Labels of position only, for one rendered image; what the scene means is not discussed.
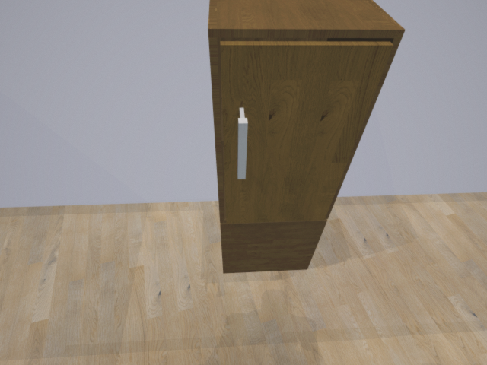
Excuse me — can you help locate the handle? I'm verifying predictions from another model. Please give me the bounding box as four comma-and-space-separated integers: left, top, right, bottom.
237, 108, 248, 179

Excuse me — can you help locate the cupboard door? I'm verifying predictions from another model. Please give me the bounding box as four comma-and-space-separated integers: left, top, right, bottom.
220, 41, 394, 224

